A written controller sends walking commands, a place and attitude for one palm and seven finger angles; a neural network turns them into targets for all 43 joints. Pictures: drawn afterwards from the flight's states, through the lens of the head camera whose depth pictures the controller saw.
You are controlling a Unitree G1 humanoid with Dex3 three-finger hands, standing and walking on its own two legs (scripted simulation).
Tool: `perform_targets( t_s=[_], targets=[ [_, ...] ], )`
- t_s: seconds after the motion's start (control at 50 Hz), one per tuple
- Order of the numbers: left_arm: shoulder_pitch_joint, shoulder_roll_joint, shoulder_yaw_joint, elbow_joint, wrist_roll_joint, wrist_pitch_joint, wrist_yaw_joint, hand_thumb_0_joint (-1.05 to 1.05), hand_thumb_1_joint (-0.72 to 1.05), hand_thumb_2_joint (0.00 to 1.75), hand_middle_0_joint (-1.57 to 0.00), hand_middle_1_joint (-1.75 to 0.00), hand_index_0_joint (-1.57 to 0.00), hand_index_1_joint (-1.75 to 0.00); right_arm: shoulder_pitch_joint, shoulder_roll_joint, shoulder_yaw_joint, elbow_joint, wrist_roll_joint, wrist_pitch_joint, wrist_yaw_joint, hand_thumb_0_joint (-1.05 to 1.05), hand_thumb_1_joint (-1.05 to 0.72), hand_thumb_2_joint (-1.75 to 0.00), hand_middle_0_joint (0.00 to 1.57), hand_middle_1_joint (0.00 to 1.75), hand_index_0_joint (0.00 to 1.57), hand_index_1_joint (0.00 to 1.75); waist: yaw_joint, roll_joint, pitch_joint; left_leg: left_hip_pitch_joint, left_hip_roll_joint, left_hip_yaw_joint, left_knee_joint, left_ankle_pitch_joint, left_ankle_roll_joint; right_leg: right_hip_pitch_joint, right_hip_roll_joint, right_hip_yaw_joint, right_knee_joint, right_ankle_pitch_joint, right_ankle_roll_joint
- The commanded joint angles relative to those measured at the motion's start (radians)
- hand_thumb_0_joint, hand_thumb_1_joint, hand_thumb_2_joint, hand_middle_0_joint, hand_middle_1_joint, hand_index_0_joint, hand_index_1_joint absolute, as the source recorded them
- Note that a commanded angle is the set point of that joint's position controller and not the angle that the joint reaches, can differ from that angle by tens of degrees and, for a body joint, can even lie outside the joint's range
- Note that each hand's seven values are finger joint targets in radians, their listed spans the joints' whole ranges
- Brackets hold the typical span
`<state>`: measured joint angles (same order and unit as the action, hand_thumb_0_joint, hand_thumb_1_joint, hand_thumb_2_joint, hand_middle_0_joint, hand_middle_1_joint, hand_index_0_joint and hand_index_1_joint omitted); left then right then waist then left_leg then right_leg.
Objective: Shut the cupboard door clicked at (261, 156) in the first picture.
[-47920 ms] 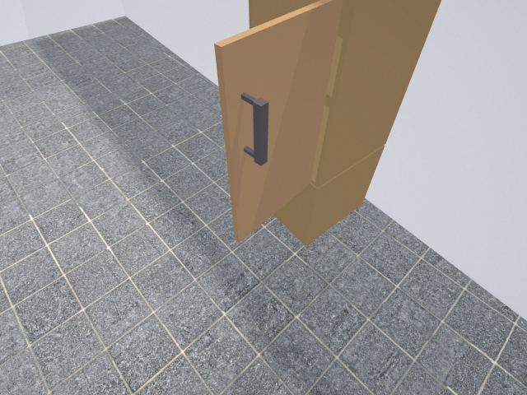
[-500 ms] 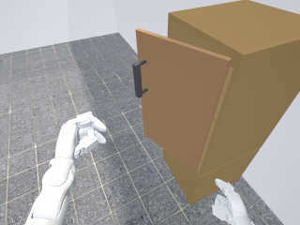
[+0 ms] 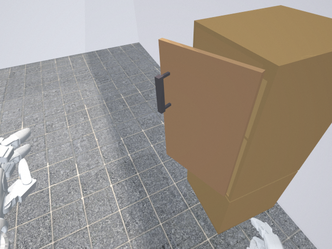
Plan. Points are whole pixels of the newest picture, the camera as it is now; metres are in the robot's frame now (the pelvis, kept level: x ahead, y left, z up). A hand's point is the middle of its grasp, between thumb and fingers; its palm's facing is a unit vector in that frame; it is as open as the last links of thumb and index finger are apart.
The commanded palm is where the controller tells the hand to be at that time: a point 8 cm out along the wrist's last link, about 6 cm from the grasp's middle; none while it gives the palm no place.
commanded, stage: draw the hand back to the body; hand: left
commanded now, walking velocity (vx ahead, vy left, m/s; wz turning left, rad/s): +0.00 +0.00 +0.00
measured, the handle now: (164, 92) +0.62 +0.09 +0.06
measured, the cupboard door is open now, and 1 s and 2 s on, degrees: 23 23 23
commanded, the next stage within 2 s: step back with the hand held close in 0.30 s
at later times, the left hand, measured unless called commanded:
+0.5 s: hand (38, 179) +0.19 +0.27 +0.16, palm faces +0.45 -0.80 -0.40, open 7.4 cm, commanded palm +0.14 +0.30 +0.17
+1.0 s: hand (16, 198) +0.15 +0.29 +0.15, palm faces +0.40 -0.78 -0.48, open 7.4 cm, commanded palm +0.09 +0.32 +0.17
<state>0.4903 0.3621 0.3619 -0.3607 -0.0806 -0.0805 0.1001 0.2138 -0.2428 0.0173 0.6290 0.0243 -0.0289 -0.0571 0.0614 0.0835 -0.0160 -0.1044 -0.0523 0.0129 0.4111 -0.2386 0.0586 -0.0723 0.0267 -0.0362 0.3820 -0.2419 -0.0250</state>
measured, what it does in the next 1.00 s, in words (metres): shifts its weight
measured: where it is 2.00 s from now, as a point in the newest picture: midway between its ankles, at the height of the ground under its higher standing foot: outside the picture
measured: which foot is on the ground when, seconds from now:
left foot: down 0.00-1.00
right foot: down 0.00-1.00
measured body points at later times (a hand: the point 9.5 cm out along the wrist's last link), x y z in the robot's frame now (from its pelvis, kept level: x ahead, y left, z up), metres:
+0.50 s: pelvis +0.00 +0.00 +0.00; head -0.03 -0.02 +0.45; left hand +0.16 +0.30 +0.18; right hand +0.18 -0.22 -0.09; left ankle -0.01 +0.08 -0.74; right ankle -0.02 -0.10 -0.74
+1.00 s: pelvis -0.05 +0.02 -0.01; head -0.05 +0.03 +0.44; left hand +0.12 +0.33 +0.18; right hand +0.12 -0.22 -0.09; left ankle -0.01 +0.08 -0.74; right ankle -0.02 -0.10 -0.74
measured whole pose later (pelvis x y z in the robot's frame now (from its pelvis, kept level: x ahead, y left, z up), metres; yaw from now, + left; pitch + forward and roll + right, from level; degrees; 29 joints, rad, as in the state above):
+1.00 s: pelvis -0.05 +0.02 -0.01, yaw -1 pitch +1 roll -1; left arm 0.55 0.42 0.43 -0.46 -0.05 -0.18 0.13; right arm 0.20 -0.24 0.00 0.53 0.02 0.03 -0.08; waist 0.01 0.01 -0.01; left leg -0.35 -0.06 0.06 0.55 -0.22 0.10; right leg -0.33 0.01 -0.01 0.54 -0.22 0.01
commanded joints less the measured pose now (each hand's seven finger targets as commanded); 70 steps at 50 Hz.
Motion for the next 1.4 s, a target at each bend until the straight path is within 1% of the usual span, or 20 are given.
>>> perform_targets(
  t_s=[0.0, 0.08, 0.16, 0.24, 0.4, 0.42, 0.44, 0.52, 0.64, 0.7, 0.78, 0.92, 1.06, 1.14, 1.2, 1.26, 1.3, 1.32, 1.36, 1.38],
  targets=[
    [-0.169, 0.148, 0.055, -0.179, 0.002, -0.062, 0.012, 0.00, 0.90, 0.90, -0.20, -0.30, -0.20, -0.30, -0.150, -0.098, -0.037, -0.165, -0.002, -0.072, -0.010, 0.00, -0.90, -0.90, 0.20, 0.30, 0.20, 0.30, -0.019, -0.042, 0.022, -0.008, 0.066, -0.053, -0.083, 0.106, -0.031, -0.084, -0.031, 0.021, -0.075, 0.060, 0.006],
    [-0.182, 0.171, 0.070, -0.224, 0.007, -0.072, 0.022, 0.00, 0.90, 0.90, -0.20, -0.30, -0.20, -0.30, -0.149, -0.096, -0.036, -0.165, -0.006, -0.089, -0.016, 0.00, -0.90, -0.90, 0.20, 0.30, 0.20, 0.30, -0.008, -0.036, -0.051, 0.007, 0.060, -0.051, -0.077, 0.130, -0.027, -0.038, -0.034, 0.025, -0.065, 0.082, 0.004],
    [-0.156, 0.203, 0.108, -0.228, 0.008, -0.069, 0.026, 0.00, 0.90, 0.90, -0.20, -0.30, -0.20, -0.30, -0.154, -0.094, -0.030, -0.156, -0.009, -0.096, -0.014, 0.00, -0.90, -0.90, 0.20, 0.30, 0.20, 0.30, 0.004, 0.008, -0.039, -0.009, 0.061, -0.052, -0.076, 0.147, -0.036, -0.023, -0.031, 0.027, -0.070, 0.097, -0.002],
    [-0.145, 0.179, 0.100, -0.211, 0.002, -0.066, 0.021, 0.00, 0.90, 0.90, -0.20, -0.30, -0.20, -0.30, -0.157, -0.082, -0.026, -0.158, -0.010, -0.092, -0.011, 0.00, -0.90, -0.90, 0.20, 0.30, 0.20, 0.30, 0.002, 0.018, -0.005, -0.019, 0.061, -0.046, -0.078, 0.157, -0.040, -0.031, -0.031, 0.027, -0.071, 0.108, -0.003],
    [-0.126, 0.167, 0.089, -0.212, -0.002, -0.059, 0.010, 0.00, 0.90, 0.90, -0.20, -0.30, -0.20, -0.30, -0.154, -0.087, -0.031, -0.166, -0.010, -0.081, -0.006, 0.00, -0.90, -0.90, 0.20, 0.30, 0.20, 0.30, 0.001, -0.015, -0.034, 0.000, 0.066, -0.041, -0.073, 0.194, -0.036, -0.020, -0.032, 0.030, -0.069, 0.143, 0.000],
    [-0.236, 0.297, 0.215, -0.286, 0.005, -0.104, 0.023, 0.00, 0.90, 0.90, -0.20, -0.30, -0.20, -0.30, -0.162, -0.117, -0.044, -0.199, -0.002, -0.063, -0.005, 0.00, -0.90, -0.90, 0.20, 0.30, 0.20, 0.30, -0.029, 0.004, 0.001, -0.085, 0.087, -0.071, -0.027, 0.099, -0.003, -0.081, -0.089, 0.133, -0.108, 0.160, -0.002],
    [-0.124, 0.220, 0.158, -0.196, 0.001, -0.111, 0.018, 0.00, 0.90, 0.90, -0.20, -0.30, -0.20, -0.30, -0.150, -0.106, -0.044, -0.176, -0.010, -0.053, -0.011, 0.00, -0.90, -0.90, 0.20, 0.30, 0.20, 0.30, -0.036, -0.051, -0.008, -0.076, 0.084, -0.082, 0.004, 0.098, -0.003, -0.103, -0.121, 0.149, -0.114, 0.159, -0.012],
    [-0.044, 0.190, 0.123, -0.192, 0.006, -0.129, 0.017, 0.00, 0.90, 0.90, -0.20, -0.30, -0.20, -0.30, -0.137, -0.113, -0.063, -0.182, -0.008, -0.017, -0.007, 0.00, -0.90, -0.90, 0.20, 0.30, 0.20, 0.30, -0.046, -0.070, -0.079, -0.070, 0.096, -0.076, 0.040, 0.165, -0.012, -0.121, -0.151, 0.148, -0.067, 0.240, -0.018],
    [-0.006, 0.242, 0.170, -0.267, 0.004, -0.134, 0.033, 0.00, 0.90, 0.90, -0.20, -0.30, -0.20, -0.30, -0.134, -0.120, -0.075, -0.219, -0.002, 0.022, -0.024, 0.00, -0.90, -0.90, 0.20, 0.30, 0.20, 0.30, -0.047, -0.038, -0.166, -0.084, 0.130, -0.085, 0.028, 0.407, -0.021, -0.058, -0.110, 0.094, 0.066, 0.430, 0.006],
    [0.019, 0.250, 0.180, -0.289, 0.003, -0.130, 0.036, 0.00, 0.90, 0.90, -0.20, -0.30, -0.20, -0.30, -0.132, -0.122, -0.076, -0.236, 0.000, 0.033, -0.028, 0.00, -0.90, -0.90, 0.20, 0.30, 0.20, 0.30, -0.046, -0.028, -0.170, -0.120, 0.147, -0.099, 0.016, 0.409, -0.023, -0.054, -0.097, 0.091, 0.100, 0.398, 0.012],
    [0.054, 0.248, 0.190, -0.293, 0.004, -0.136, 0.040, 0.00, 0.90, 0.90, -0.20, -0.30, -0.20, -0.30, -0.128, -0.125, -0.076, -0.249, -0.002, 0.035, -0.031, 0.00, -0.90, -0.90, 0.20, 0.30, 0.20, 0.30, -0.043, -0.011, -0.147, -0.218, 0.170, -0.132, -0.032, 0.287, -0.011, -0.037, -0.078, 0.090, 0.130, 0.291, 0.019],
    [0.021, 0.235, 0.195, -0.298, 0.026, -0.164, 0.047, 0.00, 0.90, 0.90, -0.20, -0.30, -0.20, -0.30, -0.115, -0.138, -0.078, -0.256, -0.002, 0.012, -0.033, 0.00, -0.90, -0.90, 0.20, 0.30, 0.20, 0.30, -0.051, -0.002, -0.079, -0.486, 0.196, -0.187, -0.111, -0.190, 0.038, 0.032, -0.061, 0.115, 0.190, 0.132, 0.025],
    [-0.058, 0.246, 0.216, -0.331, 0.057, -0.195, 0.051, 0.00, 0.90, 0.90, -0.20, -0.30, -0.20, -0.30, -0.102, -0.144, -0.080, -0.243, -0.016, -0.024, -0.034, 0.00, -0.90, -0.90, 0.20, 0.30, 0.20, 0.30, -0.051, 0.031, -0.048, -0.658, 0.238, -0.258, -0.172, -0.435, 0.069, 0.089, -0.026, 0.104, 0.292, 0.060, 0.033],
    [-0.071, 0.220, 0.197, -0.318, 0.060, -0.201, 0.053, 0.00, 0.90, 0.90, -0.20, -0.30, -0.20, -0.30, -0.084, -0.138, -0.080, -0.238, -0.017, -0.028, -0.029, 0.00, -0.90, -0.90, 0.20, 0.30, 0.20, 0.30, -0.058, -0.030, -0.034, -0.682, 0.195, -0.215, -0.073, -0.465, 0.061, 0.042, -0.065, 0.170, 0.245, -0.020, 0.010],
    [-0.063, 0.227, 0.186, -0.341, 0.054, -0.208, 0.060, 0.00, 0.90, 0.90, -0.20, -0.30, -0.20, -0.30, -0.076, -0.120, -0.080, -0.227, -0.020, -0.031, -0.016, 0.00, -0.90, -0.90, 0.20, 0.30, 0.20, 0.30, -0.066, -0.137, -0.028, -0.505, 0.114, -0.152, 0.132, -0.331, 0.015, -0.195, -0.184, 0.321, 0.043, -0.176, -0.052],
    [-0.052, 0.256, 0.197, -0.375, 0.048, -0.216, 0.080, 0.00, 0.90, 0.90, -0.20, -0.30, -0.20, -0.30, -0.072, -0.112, -0.079, -0.200, -0.024, -0.027, -0.003, 0.00, -0.90, -0.90, 0.20, 0.30, 0.20, 0.30, -0.077, -0.142, -0.047, -0.346, 0.086, -0.122, 0.238, -0.197, -0.019, -0.342, -0.262, 0.335, -0.029, -0.163, -0.098],
    [-0.014, 0.266, 0.208, -0.397, 0.043, -0.229, 0.087, 0.00, 0.90, 0.90, -0.20, -0.30, -0.20, -0.30, -0.076, -0.106, -0.073, -0.205, -0.020, -0.026, -0.004, 0.00, -0.90, -0.90, 0.20, 0.30, 0.20, 0.30, -0.079, -0.112, -0.079, -0.334, 0.105, -0.143, 0.162, -0.174, -0.009, -0.322, -0.216, 0.251, 0.022, -0.120, -0.069],
    [0.002, 0.273, 0.222, -0.416, 0.042, -0.239, 0.087, 0.00, 0.90, 0.90, -0.20, -0.30, -0.20, -0.30, -0.083, -0.114, -0.073, -0.210, -0.019, -0.030, -0.009, 0.00, -0.90, -0.90, 0.20, 0.30, 0.20, 0.30, -0.078, -0.043, -0.089, -0.353, 0.136, -0.175, 0.080, -0.200, 0.005, -0.296, -0.159, 0.197, 0.080, -0.115, -0.040],
    [0.021, 0.274, 0.258, -0.408, 0.054, -0.252, 0.083, 0.00, 0.90, 0.90, -0.20, -0.30, -0.20, -0.30, -0.113, -0.134, -0.074, -0.217, -0.024, -0.052, -0.024, 0.00, -0.90, -0.90, 0.20, 0.30, 0.20, 0.30, -0.064, 0.151, -0.082, -0.618, 0.293, -0.345, -0.206, -0.450, 0.064, -0.044, 0.002, 0.073, 0.358, -0.068, 0.025],
    [0.005, 0.272, 0.272, -0.410, 0.060, -0.258, 0.076, 0.00, 0.90, 0.90, -0.20, -0.30, -0.20, -0.30, -0.111, -0.138, -0.080, -0.208, -0.033, -0.061, -0.028, 0.00, -0.90, -0.90, 0.20, 0.30, 0.20, 0.30, -0.056, 0.199, -0.091, -0.721, 0.366, -0.420, -0.300, -0.554, 0.087, 0.052, 0.052, 0.057, 0.497, -0.063, 0.039]
  ],
)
